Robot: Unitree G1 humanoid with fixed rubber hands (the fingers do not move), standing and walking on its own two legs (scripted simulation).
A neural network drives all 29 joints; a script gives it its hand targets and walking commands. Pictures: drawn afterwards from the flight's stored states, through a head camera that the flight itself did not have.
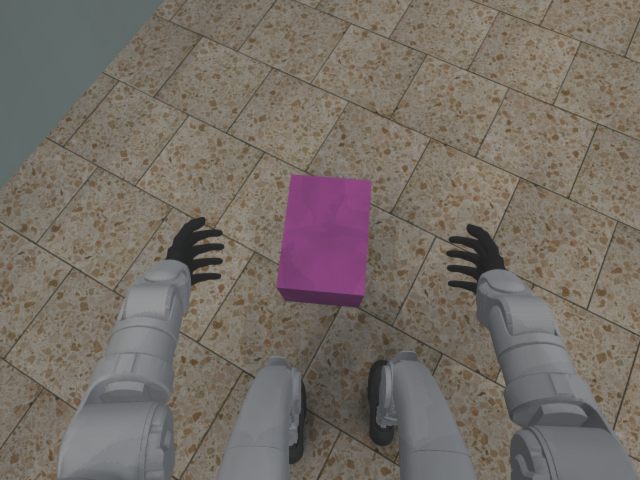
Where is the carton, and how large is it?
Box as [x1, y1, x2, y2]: [276, 174, 371, 307]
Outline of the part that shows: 291,174 276,287 285,300 358,307 364,294 371,180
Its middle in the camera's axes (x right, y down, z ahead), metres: +0.02 +0.01 +1.05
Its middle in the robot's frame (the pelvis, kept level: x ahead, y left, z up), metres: +0.54 +0.03 -0.58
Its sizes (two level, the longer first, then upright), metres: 0.298 0.208 0.199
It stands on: the floor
